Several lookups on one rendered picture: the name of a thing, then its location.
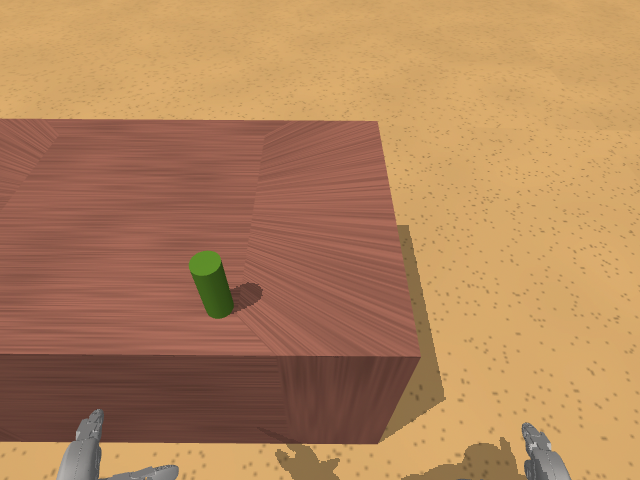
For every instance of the right robot hand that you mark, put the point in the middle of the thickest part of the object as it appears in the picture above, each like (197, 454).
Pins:
(544, 464)

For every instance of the left robot hand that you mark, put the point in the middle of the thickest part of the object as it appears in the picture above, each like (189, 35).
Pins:
(81, 460)

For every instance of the can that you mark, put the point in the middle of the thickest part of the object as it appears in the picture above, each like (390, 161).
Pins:
(210, 279)

